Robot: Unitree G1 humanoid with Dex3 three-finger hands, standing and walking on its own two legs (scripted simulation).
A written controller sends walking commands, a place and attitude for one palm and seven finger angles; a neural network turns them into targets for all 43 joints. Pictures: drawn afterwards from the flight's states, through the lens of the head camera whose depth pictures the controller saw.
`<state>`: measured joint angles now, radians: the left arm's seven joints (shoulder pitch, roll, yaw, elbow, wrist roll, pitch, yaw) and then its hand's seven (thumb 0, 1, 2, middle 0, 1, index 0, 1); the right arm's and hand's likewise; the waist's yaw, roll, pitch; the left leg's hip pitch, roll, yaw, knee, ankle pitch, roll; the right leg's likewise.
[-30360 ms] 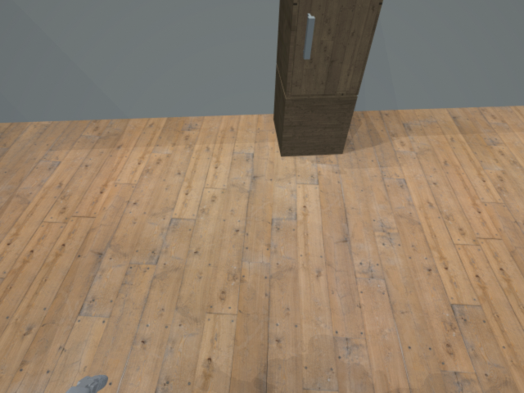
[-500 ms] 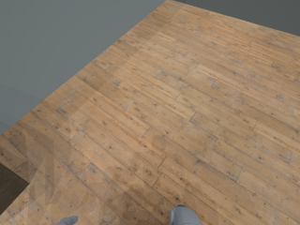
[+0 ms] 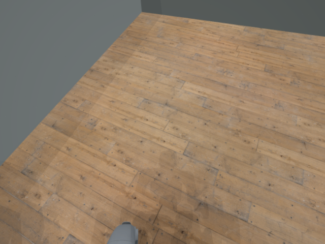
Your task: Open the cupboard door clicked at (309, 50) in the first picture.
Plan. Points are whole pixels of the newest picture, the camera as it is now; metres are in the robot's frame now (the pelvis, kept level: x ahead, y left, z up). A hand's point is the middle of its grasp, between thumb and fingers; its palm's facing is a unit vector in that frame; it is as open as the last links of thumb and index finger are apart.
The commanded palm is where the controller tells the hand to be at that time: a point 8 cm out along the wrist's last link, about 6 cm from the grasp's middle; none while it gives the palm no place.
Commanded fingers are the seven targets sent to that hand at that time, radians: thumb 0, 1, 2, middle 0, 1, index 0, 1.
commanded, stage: walk to a spot facing it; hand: left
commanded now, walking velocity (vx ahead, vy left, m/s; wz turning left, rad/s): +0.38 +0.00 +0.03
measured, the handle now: out of the picture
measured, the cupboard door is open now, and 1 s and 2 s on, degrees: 47 47 47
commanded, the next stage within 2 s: turn to face it in 0.54 s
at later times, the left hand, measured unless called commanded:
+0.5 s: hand (110, 190) +0.30 +0.20 -0.18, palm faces +0.03 -0.98 -0.17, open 7.3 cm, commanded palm none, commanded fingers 0.00 0.90 0.90 -0.20 -0.30 -0.20 -0.30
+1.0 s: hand (138, 130) +0.54 +0.14 -0.18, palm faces +0.11 -0.98 -0.17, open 7.1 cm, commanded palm none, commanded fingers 0.00 0.90 0.90 -0.20 -0.30 -0.20 -0.30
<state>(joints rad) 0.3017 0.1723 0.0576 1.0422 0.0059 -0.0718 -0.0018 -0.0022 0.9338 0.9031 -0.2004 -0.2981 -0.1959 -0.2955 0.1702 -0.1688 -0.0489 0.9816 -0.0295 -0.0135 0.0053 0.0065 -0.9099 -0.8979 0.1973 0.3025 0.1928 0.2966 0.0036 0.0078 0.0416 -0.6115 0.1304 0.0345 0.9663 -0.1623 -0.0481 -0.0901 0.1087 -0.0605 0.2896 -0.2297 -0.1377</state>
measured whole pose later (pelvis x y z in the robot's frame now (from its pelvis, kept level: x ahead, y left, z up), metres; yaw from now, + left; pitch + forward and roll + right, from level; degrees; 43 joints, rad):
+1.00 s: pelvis +0.45 -0.05 -0.01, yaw +6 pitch +1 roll +0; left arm 0.14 0.18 0.06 0.97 0.02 -0.03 0.02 -0.03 0.96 0.90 -0.20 -0.30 -0.20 -0.30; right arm 0.23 -0.15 -0.04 1.02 -0.02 0.02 0.00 0.01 -0.91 -0.90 0.20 0.30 0.19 0.30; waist -0.04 -0.04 0.07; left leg -0.50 0.09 0.11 0.88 -0.34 -0.05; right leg -0.21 -0.09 -0.28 0.48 -0.27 -0.03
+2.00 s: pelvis +0.52 -0.07 -0.01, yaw +41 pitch +1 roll +0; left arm 0.18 0.27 0.08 0.92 0.02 0.07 0.01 0.01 0.91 0.90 -0.20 -0.30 -0.20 -0.30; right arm 0.11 -0.22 -0.04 0.88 -0.03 0.03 0.00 0.01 -0.91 -0.90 0.20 0.30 0.20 0.30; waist 0.01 -0.06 0.11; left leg -0.31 -0.01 0.02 0.58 -0.29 0.03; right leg -0.47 -0.10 -0.06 1.09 -0.48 0.08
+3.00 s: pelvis +0.59 -0.11 -0.02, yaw +75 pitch +0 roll +1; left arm 0.14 0.25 0.06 0.85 0.01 0.02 0.01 0.01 0.91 0.90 -0.20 -0.30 -0.19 -0.30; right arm 0.17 -0.24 -0.06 0.91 -0.02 0.06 0.00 0.01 -0.90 -0.90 0.20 0.30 0.20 0.30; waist -0.01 0.02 0.09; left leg -0.36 -0.04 -0.12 0.65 -0.34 -0.03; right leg -0.30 -0.04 -0.03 0.59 -0.31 0.04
